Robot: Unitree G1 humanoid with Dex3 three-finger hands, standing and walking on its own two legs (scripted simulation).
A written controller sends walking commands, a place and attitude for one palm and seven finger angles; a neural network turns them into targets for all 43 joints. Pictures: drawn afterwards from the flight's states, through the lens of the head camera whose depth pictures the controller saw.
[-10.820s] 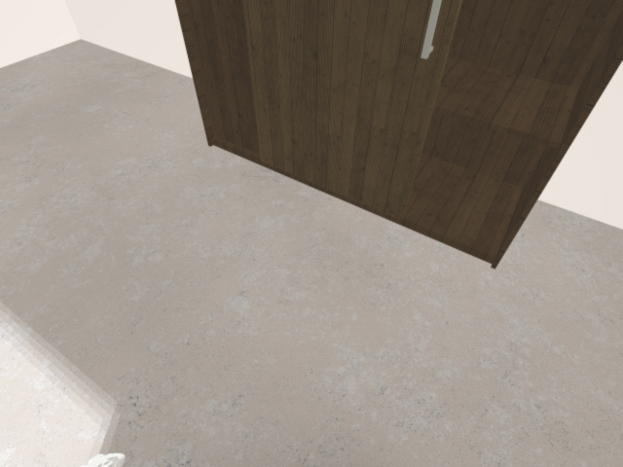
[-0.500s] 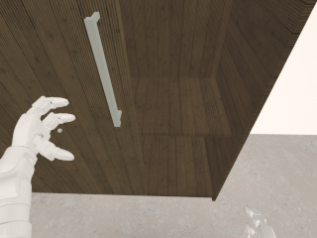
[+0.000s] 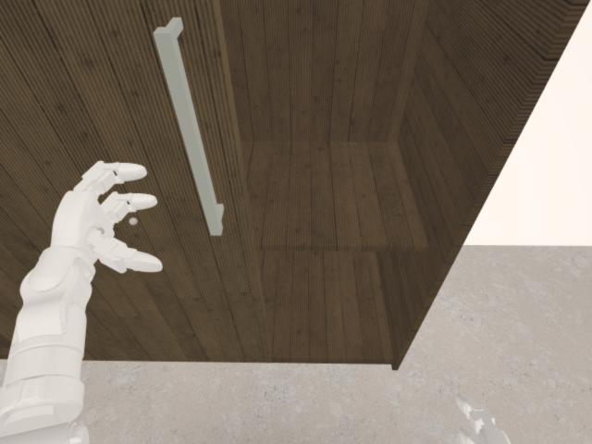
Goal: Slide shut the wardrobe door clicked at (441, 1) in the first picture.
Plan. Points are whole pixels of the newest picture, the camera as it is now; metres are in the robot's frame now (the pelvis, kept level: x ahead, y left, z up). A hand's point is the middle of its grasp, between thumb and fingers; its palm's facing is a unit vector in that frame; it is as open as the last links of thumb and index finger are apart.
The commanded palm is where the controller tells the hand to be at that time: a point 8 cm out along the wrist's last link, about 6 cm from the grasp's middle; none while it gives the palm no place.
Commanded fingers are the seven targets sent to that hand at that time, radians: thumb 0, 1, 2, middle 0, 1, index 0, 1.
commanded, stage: move the hooked fingers beside the handle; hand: left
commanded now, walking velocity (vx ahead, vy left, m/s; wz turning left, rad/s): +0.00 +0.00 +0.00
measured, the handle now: (199, 146) +0.48 +0.16 +0.17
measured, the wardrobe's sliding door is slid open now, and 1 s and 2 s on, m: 0.41 0.41 0.41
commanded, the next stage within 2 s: feel for the door with the fingertips in 1.34 s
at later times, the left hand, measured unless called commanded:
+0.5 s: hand (153, 194) +0.41 +0.22 +0.13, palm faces +0.04 -1.00 -0.03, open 13.9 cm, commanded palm +0.39 +0.28 +0.13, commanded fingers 0.00 -0.50 0.30 -0.30 -1.20 -0.30 -1.20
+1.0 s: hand (158, 194) +0.41 +0.22 +0.14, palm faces +0.04 -1.00 -0.02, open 13.9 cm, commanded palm +0.39 +0.27 +0.13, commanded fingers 0.00 -0.50 0.30 -0.30 -1.20 -0.30 -1.20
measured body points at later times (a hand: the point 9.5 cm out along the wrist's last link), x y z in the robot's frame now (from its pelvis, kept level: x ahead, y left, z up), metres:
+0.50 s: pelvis +0.00 +0.00 +0.00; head +0.02 -0.01 +0.45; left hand +0.41 +0.28 +0.14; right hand +0.08 -0.27 -0.11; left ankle +0.04 +0.11 -0.73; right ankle -0.03 -0.12 -0.73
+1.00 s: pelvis +0.01 +0.00 +0.00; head +0.02 +0.00 +0.45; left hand +0.41 +0.27 +0.14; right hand +0.11 -0.26 -0.11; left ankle +0.04 +0.11 -0.73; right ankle -0.03 -0.12 -0.73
